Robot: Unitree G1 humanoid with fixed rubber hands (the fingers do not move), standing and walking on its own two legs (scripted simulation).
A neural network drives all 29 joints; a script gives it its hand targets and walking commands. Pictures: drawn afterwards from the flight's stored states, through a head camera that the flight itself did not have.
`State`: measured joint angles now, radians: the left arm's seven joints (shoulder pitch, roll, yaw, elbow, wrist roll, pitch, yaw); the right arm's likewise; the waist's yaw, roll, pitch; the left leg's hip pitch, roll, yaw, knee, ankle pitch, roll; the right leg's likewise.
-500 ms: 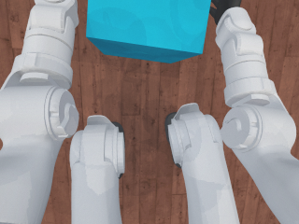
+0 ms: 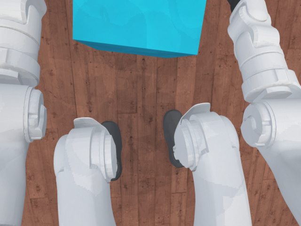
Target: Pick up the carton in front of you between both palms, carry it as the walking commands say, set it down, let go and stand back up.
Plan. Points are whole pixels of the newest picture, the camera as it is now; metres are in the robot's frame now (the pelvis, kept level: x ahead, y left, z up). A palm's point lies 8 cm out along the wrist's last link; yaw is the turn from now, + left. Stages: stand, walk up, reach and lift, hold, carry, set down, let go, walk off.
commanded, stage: set down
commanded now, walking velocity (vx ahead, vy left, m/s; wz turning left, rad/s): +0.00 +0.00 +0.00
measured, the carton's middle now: (139, 4) +0.54 -0.01 -0.24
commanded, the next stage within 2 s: let go in 0.96 s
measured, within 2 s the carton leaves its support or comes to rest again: neither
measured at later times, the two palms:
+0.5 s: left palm out of the picture +0.59 +0.18 +0.01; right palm out of the picture +0.53 -0.21 +0.01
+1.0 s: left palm out of the picture +0.59 +0.19 +0.16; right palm out of the picture +0.52 -0.21 +0.16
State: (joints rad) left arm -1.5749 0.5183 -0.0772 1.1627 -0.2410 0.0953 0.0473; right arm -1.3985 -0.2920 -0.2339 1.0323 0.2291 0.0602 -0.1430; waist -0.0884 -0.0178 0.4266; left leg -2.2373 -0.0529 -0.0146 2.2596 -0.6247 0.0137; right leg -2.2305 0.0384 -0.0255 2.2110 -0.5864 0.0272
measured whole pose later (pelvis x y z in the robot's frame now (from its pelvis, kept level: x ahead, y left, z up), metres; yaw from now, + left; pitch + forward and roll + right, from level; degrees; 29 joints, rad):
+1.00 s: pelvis +0.03 +0.00 +0.26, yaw +1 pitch +47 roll -2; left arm -1.27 0.39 0.22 1.01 0.03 0.19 -0.05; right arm -1.06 -0.16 -0.37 0.75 0.03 0.18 -0.09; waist -0.10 0.02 -0.07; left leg -1.69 -0.06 -0.04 1.25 -0.38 0.01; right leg -1.69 0.04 0.02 1.21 -0.35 0.02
